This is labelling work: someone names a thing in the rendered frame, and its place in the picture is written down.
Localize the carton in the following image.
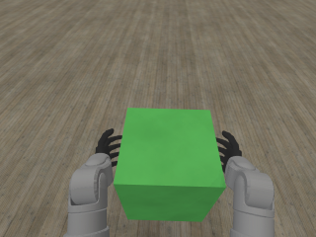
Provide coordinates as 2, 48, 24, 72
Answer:
114, 108, 226, 222

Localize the left robot forearm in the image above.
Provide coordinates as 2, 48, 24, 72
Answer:
63, 153, 114, 237

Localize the left robot hand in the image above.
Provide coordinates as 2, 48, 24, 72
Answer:
95, 128, 122, 167

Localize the right robot forearm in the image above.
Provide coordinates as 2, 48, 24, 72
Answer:
224, 156, 275, 237

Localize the right robot hand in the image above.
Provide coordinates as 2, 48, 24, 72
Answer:
215, 130, 242, 173

